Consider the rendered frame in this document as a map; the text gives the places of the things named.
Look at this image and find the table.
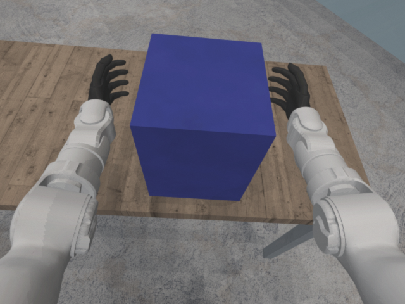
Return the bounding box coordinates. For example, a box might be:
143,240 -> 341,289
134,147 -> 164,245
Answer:
0,40 -> 371,258

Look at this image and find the right robot forearm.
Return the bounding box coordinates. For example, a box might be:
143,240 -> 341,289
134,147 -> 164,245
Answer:
286,107 -> 399,243

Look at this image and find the left robot hand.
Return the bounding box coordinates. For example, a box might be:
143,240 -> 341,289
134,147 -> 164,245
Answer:
88,54 -> 129,105

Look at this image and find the robot right upper arm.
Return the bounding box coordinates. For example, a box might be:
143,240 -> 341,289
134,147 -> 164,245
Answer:
313,193 -> 405,304

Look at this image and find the left robot forearm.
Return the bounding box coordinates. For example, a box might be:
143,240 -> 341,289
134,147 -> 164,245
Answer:
10,99 -> 116,246

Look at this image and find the right robot hand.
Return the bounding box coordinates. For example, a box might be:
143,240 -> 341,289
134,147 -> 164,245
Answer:
268,63 -> 310,119

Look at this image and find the robot left upper arm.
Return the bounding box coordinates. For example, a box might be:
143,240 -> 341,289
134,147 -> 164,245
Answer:
0,186 -> 99,304

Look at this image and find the carton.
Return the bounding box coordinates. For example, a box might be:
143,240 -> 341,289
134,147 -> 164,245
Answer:
130,34 -> 276,201

